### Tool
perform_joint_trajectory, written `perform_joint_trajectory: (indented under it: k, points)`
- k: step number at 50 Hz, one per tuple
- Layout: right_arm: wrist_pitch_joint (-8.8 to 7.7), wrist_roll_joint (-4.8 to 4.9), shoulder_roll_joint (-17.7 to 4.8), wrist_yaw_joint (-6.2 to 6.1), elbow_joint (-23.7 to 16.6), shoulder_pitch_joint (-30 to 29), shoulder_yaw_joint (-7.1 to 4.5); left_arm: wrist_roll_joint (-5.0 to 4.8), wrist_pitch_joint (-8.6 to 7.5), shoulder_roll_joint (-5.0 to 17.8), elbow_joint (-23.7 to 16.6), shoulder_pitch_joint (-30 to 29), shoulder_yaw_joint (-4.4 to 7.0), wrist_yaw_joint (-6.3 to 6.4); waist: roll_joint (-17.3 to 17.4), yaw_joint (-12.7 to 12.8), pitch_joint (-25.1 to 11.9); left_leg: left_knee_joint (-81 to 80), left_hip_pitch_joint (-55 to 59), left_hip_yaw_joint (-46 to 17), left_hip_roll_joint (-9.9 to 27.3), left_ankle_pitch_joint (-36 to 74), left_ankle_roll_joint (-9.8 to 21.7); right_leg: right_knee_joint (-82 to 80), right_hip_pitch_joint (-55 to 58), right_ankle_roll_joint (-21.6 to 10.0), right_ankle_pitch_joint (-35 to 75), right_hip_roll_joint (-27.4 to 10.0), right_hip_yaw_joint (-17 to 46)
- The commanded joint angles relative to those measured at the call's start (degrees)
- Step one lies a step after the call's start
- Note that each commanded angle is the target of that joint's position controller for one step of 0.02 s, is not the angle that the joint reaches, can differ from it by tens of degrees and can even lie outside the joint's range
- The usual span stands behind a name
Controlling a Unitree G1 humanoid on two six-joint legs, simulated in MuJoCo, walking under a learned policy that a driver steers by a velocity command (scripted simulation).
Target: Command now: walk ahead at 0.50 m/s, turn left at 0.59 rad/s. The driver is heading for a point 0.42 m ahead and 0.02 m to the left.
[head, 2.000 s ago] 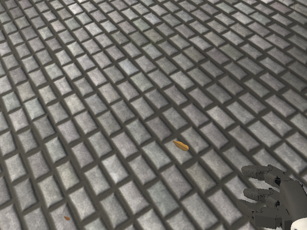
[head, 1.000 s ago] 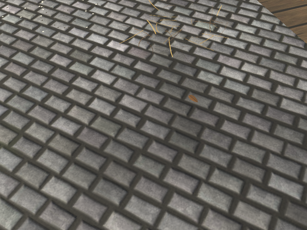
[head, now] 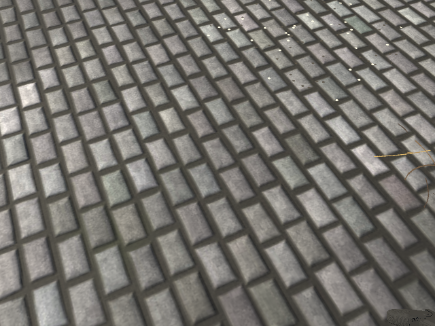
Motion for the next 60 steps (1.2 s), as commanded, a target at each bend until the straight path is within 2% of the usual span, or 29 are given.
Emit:
perform_joint_trajectory:
  k: [1,3,4,5,6,7,8,10,12,13,18,21,23,26,27,28,29,30,31,32,34,37,40,42,43,44,46,50,60]
  points:
    - [-0.81,-0.05,-3.49,0.88,-6.36,-5.5,-0.88,-0.94,0.11,11.24,-2.82,-1.97,2.68,0.32,-6.41,-1.79,1.31,-4.01,2.51,3.68,-2.27,-4.55,2.5,-0.09,1.11,-7.99,36.32,-15.87,3.54]
    - [-0.31,-0.48,-6.16,0.79,-5.63,0.29,-2.41,-1.42,0.82,13.06,-2.81,-2.23,3.23,0.76,-8.22,-6.0,-3.04,-5.46,12.5,7.11,-6.62,-9.81,5.2,10.96,2.03,-6.6,55.71,-15.36,0.89]
    - [-0.07,-0.33,-8.7,0.35,-3.26,9.43,-4.03,-1.57,1.12,12.58,-3.02,-2.82,2.97,1.02,-6.97,-11.16,-7.62,-9.32,25.32,7.72,-9.05,-6.2,7.36,22.35,-1.98,-5.02,57.59,-13.6,-1.04]
    - [0.47,-0.05,-12.93,-0.77,-0.95,19.53,-5.86,-0.22,0.86,10.12,-3.98,-1.97,1.91,1.25,-1.87,-15.34,-13.06,-9.7,43.81,-2.06,-3.9,-4.61,10.56,39.4,-16.31,-2.65,41.18,-11.49,-1.08]
    - [-0.17,0.36,-19.54,-1.07,-1.65,16.97,-6.35,2.0,-0.59,1.88,-7.74,3.17,-0.89,0.34,13.9,-7.62,-18.18,-15.35,61.18,-35.98,11.44,-13.93,21.44,59.51,-42.11,0.61,-13.35,0.41,3.68]
    - [-0.95,0.05,-14.54,-0.87,-3.1,19.63,-5.02,0.11,-2.6,7.12,-8.11,-2.47,-0.17,-0.5,7.99,-12.77,-25.2,-22.67,63.56,-46.65,13.99,-21.84,23.01,65.67,-47.81,-0.08,-14.74,0.49,15.87]
    - [-1.68,-0.43,-11.55,-0.77,-2.18,17.7,-4.06,-1.85,-3.48,9.19,-9.79,-7.48,0.4,-0.87,5.45,-13.09,-16.61,-23.46,58.1,-37.99,12.16,-18.18,19.99,64.64,-51.97,-1.02,-9.05,-2.08,15.7]
    - [-2.04,-0.5,-8.84,-0.97,-2.72,10.58,-3.06,0.42,-3.97,8.17,-9.52,-8.65,0.15,-0.16,-1.27,-8.15,-8.23,-23.96,41.4,-26.31,7.56,-5.39,16.51,54.51,-45.72,-0.99,-1.67,-5.91,15.23]
    - [-2.19,-1.5,-7.93,-1.31,-3.6,7.41,-2.51,1.18,-2.72,8.28,-9.34,-6.87,0.54,-0.16,0.59,-4.87,-6.29,-26.35,32.42,-22.89,6.02,3.63,16.91,50.69,-39.57,0.11,0.48,-6.81,15.41]
    - [-2.38,-1.2,-7.81,-1.53,-3.21,7.05,-2.49,1.34,-2.15,7.64,-9.07,-6.24,0.43,-0.17,0.32,-4.28,-5.64,-26.88,29.94,-20.96,5.5,6.48,17.11,48.32,-38.65,1.02,0.53,-6.86,14.85]
    - [-2.03,-0.72,-9.44,-3.2,-0.44,9.3,-2.91,1.87,-1.36,3.45,-10.75,-14.85,-1.19,-0.4,0.77,-6.45,-2.13,-25.86,21.98,-10.9,-0.38,13.25,12.8,27.68,-33.98,3.13,17.61,-3.26,12.0]
    - [-1.35,-0.52,-9.21,-3.65,2.15,13.61,-2.8,1.34,-1.87,3.22,-11.57,-19.02,-1.4,-1.29,2.36,-9.1,-3.75,-23.12,22.99,-10.76,-0.6,13.22,10.15,19.54,-28.22,2.25,27.78,-0.07,11.36]
    - [-1.07,-0.44,-8.46,-3.8,3.25,14.57,-2.54,1.33,-1.92,4.4,-11.93,-19.68,-0.92,-1.66,3.06,-9.15,-4.02,-19.8,27.21,-13.22,0.87,12.5,9.24,16.21,-28.32,0.81,26.4,0.21,12.73]
    - [-0.68,-0.79,-7.14,-4.02,3.54,12.55,-2.2,2.01,-2.34,5.75,-10.77,-14.99,0.04,-1.82,3.97,-5.9,-5.37,-11.84,31.54,-15.74,1.21,15.08,7.17,11.11,-23.58,-2.33,24.83,0.15,12.73]
    - [-0.73,-1.02,-5.92,-3.98,3.08,12.27,-1.86,2.69,-2.67,6.83,-10.17,-12.21,0.4,-1.58,2.53,-4.64,-7.35,-6.56,30.57,-14.53,-1.92,15.32,5.27,9.23,-17.1,-3.67,34.98,-1.5,12.75]
    - [-1.16,-1.84,-3.6,-3.78,2.31,15.96,-1.01,3.98,-2.93,10.12,-10.59,-9.09,0.83,-1.3,-4.67,-5.49,-14.27,4.57,22.7,-12.99,-5.94,2.16,2.29,14.6,-2.07,-8.47,56.83,-10.9,20.46]
    - [-1.16,-0.89,-2.61,-3.74,4.64,23.99,-0.2,3.77,-1.77,8.83,-9.27,-5.15,0.7,-1.2,-16.25,-5.1,-22.89,21.29,11.98,-9.23,-11.21,-31.67,-2.14,14.91,11.66,-19.38,64.58,-22.56,34.83]
    - [-0.61,-0.79,-6.61,-3.52,5.35,24.44,-0.84,1.48,-0.92,5.42,-8.47,-3.46,-0.14,-1.56,-13.68,-4.64,-24.96,26.64,9.17,-11.15,-9.29,-39.52,-3.42,12.33,10.71,-20.18,50.33,-23.71,41.57]
    - [0.52,-0.31,-8.65,-3.76,4.8,19.27,-1.63,0.7,-0.25,4.58,-8.91,-6.33,-0.52,-1.6,-9.16,-3.99,-18.86,29.8,6.96,-10.8,-7.52,-36.26,-4.64,10.05,5.11,-17.87,37.3,-21.24,39.0]
    - [1.74,-0.39,-8.38,-4.18,4.24,15.09,-1.67,1.04,0.43,3.47,-9.19,-9.63,-1.15,-1.52,-6.51,-4.36,-13.94,28.72,6.35,-8.62,-6.08,-33.67,-5.28,7.58,-1.46,-15.73,28.09,-18.7,35.47]
    - [3.65,-0.98,-6.27,-4.65,3.58,12.88,-1.46,1.74,1.44,2.87,-9.3,-15.39,-1.69,-1.35,-8.44,-7.0,-7.29,18.3,11.37,-6.29,-2.96,-29.96,-5.42,3.0,-14.3,-12.76,16.16,-14.43,29.83]
    - [3.53,-1.57,-2.35,-4.9,5.49,14.43,-0.35,2.06,2.3,4.02,-8.37,-16.36,-1.12,-0.94,-11.48,-7.35,-7.43,3.69,21.8,-2.18,-3.95,-25.52,-5.03,1.99,-19.75,-11.95,18.04,-10.22,22.47]
    - [3.19,-1.82,-2.2,-4.39,7.37,15.26,-0.39,0.93,2.79,3.98,-7.34,-16.2,-1.26,-0.57,-9.69,-8.24,-9.45,-9.11,30.3,-0.61,-4.5,-10.73,-3.36,3.14,-20.75,-11.51,9.72,-10.0,20.94]
    - [3.17,-3.22,-3.31,-4.2,6.31,12.44,-0.37,1.07,2.76,1.76,-6.07,-14.34,-2.21,-0.75,-7.21,-7.7,-7.23,-13.98,34.05,-3.54,-2.14,-6.46,-0.99,2.99,-25.29,-6.71,-4.75,-7.66,20.06]
    - [3.18,-3.24,-5.97,-4.45,5.03,10.48,-0.74,1.73,2.66,1.95,-5.87,-13.47,-2.27,-1.04,-3.55,-5.99,-4.67,-15.69,31.36,-6.85,1.09,-10.18,0.9,4.64,-26.28,-4.11,-9.58,-5.01,17.94]
    - [3.05,-2.69,-7.28,-4.38,6.38,9.51,-1.29,1.71,2.77,2.08,-5.95,-13.09,-2.0,-1.0,2.51,-4.32,-2.27,-16.22,22.88,-6.48,-0.28,-22.52,2.34,6.23,-22.14,-2.32,-6.26,-1.83,13.79]
    - [1.95,-3.01,-3.52,-4.27,6.39,8.15,-0.33,1.58,2.86,2.33,-5.22,-13.72,-1.93,-0.57,2.32,-4.88,-0.76,-18.14,18.81,-5.89,-1.27,-23.84,0.93,9.53,-18.02,-2.14,-0.72,-1.76,13.3]
    - [0.25,-2.21,-3.38,-4.3,7.33,9.32,-0.25,1.45,2.89,1.49,-3.19,-11.72,-2.04,-0.17,0.62,-4.96,-2.38,-15.44,22.18,-5.13,-1.74,-11.55,-0.25,11.86,-16.72,-3.03,8.7,-1.69,12.79]
    - [0.34,-1.78,-2.72,-4.46,10.04,10.11,-0.11,0.73,3.87,2.24,1.39,-12.24,-1.61,0.5,-2.19,-5.25,-3.84,-13.94,24.87,-3.68,-2.91,-2.25,-0.31,13.88,-13.02,-2.81,18.88,-2.2,13.02]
